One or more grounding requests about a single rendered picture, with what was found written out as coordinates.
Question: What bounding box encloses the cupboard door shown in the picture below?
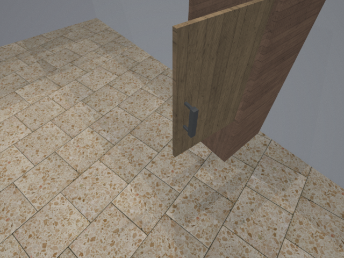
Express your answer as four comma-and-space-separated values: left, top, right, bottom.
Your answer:
173, 0, 275, 157

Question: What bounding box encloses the handle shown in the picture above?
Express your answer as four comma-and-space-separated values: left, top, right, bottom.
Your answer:
183, 102, 199, 138

